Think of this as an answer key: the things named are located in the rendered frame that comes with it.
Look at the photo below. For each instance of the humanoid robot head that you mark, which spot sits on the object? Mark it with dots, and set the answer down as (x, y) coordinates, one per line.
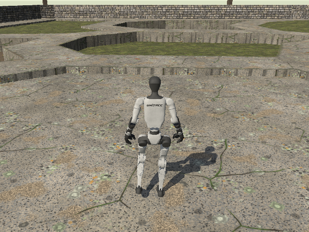
(154, 83)

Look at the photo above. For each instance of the robot left hand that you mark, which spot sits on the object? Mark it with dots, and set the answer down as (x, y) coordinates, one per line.
(129, 137)

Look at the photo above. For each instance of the robot right forearm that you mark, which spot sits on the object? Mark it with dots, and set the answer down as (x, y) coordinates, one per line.
(178, 127)

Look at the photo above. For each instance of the robot left forearm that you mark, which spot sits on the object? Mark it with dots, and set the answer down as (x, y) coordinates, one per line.
(130, 128)

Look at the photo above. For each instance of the right robot upper arm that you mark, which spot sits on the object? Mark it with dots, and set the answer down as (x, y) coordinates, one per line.
(172, 110)

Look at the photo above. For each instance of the left robot upper arm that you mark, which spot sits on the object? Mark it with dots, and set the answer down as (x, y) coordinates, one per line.
(136, 110)

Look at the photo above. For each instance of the robot right hand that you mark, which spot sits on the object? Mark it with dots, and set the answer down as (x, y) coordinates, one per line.
(177, 136)

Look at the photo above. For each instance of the left robot thigh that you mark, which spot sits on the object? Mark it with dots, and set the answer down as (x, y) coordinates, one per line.
(142, 144)

